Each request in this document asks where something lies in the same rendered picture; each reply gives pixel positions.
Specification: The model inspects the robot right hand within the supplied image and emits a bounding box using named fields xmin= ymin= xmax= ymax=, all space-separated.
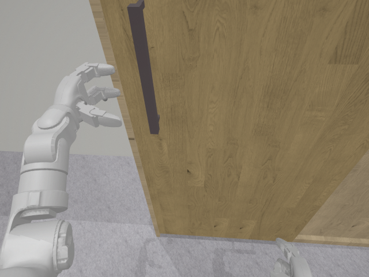
xmin=270 ymin=238 xmax=313 ymax=277

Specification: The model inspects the wardrobe door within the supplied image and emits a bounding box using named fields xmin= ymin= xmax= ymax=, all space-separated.
xmin=100 ymin=0 xmax=369 ymax=242
xmin=299 ymin=150 xmax=369 ymax=239

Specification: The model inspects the left robot forearm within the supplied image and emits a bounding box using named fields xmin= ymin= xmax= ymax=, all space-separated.
xmin=0 ymin=104 xmax=80 ymax=269

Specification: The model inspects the handle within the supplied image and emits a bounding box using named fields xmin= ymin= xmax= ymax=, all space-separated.
xmin=127 ymin=0 xmax=160 ymax=134

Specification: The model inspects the left robot upper arm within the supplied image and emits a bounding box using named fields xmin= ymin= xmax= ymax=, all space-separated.
xmin=0 ymin=219 xmax=74 ymax=277

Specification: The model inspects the robot left hand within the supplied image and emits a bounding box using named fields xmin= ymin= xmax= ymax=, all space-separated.
xmin=53 ymin=62 xmax=122 ymax=128

